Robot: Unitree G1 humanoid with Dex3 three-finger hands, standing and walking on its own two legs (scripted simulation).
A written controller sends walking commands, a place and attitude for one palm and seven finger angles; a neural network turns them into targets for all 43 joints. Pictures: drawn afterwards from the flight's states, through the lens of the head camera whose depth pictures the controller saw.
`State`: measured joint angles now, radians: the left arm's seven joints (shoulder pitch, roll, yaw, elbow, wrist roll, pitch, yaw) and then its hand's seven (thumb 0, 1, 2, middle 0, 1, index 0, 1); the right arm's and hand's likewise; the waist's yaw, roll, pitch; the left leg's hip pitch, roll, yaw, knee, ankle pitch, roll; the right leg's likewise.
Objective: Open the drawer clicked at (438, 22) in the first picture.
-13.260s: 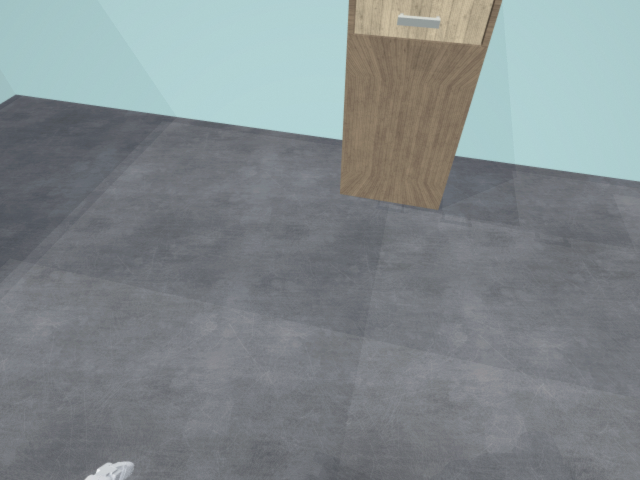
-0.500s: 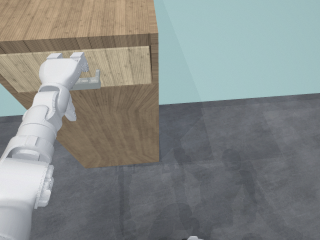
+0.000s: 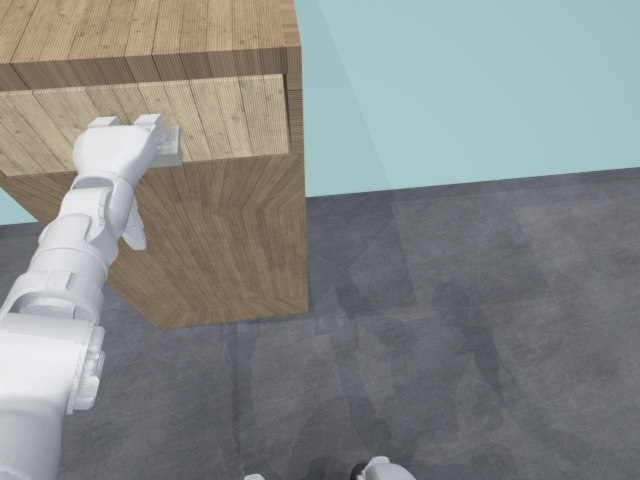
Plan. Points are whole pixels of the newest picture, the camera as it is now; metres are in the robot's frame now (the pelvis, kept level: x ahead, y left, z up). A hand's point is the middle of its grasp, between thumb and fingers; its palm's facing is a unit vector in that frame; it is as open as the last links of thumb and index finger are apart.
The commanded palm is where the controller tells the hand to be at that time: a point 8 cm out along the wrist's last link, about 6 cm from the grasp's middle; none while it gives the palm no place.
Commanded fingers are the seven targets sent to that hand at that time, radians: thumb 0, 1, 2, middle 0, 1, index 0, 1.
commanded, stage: lower the fingers behind the handle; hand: left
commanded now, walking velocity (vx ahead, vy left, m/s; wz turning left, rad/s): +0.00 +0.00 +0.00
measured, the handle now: (131, 145) +0.54 +0.23 +0.06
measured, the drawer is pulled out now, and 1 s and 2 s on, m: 0.00 0.00 0.03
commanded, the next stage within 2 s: close the thumb around the handle in 0.58 s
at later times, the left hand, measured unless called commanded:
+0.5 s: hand (130, 185) +0.49 +0.23 +0.05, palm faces -0.07 -0.01 -1.00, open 13.8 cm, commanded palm +0.48 +0.23 +0.10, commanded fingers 0.00 -0.50 0.30 -0.30 -1.20 -0.30 -1.20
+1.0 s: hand (133, 183) +0.50 +0.23 +0.04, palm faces -0.06 -0.01 -1.00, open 10.9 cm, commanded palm +0.48 +0.23 +0.10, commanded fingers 0.00 0.45 0.71 -0.37 -1.30 -0.37 -1.30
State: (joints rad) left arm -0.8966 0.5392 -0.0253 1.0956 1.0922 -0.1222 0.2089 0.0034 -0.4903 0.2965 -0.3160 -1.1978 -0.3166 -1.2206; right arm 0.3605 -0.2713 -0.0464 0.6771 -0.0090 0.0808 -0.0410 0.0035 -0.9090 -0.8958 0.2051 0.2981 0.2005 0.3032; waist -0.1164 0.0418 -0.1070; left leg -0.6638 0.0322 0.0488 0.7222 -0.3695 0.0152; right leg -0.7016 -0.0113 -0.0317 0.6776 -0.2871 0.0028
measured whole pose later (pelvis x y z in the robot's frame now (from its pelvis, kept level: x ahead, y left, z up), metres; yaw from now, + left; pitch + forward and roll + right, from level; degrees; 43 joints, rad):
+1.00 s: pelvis +0.01 +0.01 +0.00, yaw +0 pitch +19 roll -1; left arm -0.89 0.50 -0.05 1.11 1.09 -0.06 0.28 0.00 -0.05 0.49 -0.35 -1.25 -0.36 -1.26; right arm 0.37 -0.26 -0.05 0.72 -0.02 0.09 -0.02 0.00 -0.91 -0.90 0.20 0.30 0.20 0.30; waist -0.11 0.05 -0.12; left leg -0.68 0.03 0.04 0.75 -0.39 0.02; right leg -0.71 -0.01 -0.04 0.69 -0.31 0.01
